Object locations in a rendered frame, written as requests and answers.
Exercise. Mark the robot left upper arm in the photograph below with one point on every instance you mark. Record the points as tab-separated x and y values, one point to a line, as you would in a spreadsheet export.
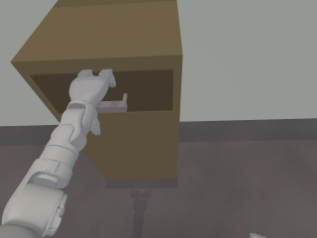
36	212

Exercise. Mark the handle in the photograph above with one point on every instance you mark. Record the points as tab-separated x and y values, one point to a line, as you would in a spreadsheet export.
113	106

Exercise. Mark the cabinet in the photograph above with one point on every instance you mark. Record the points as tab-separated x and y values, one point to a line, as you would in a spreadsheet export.
121	35

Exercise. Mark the left robot forearm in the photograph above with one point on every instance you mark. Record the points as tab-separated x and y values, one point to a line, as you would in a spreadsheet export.
54	166

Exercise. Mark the left robot hand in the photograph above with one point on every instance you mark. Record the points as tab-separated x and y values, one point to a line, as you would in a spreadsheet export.
92	89

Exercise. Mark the drawer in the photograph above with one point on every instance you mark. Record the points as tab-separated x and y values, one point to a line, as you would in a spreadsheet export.
147	89

